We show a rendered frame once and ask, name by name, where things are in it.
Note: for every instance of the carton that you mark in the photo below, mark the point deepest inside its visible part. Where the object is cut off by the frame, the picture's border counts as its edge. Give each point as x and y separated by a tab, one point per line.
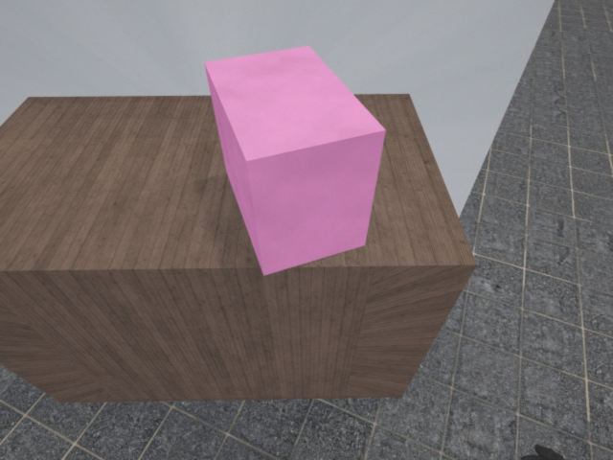
302	154

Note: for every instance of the pedestal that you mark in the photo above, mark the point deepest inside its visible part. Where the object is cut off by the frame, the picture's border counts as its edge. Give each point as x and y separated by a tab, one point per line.
127	273

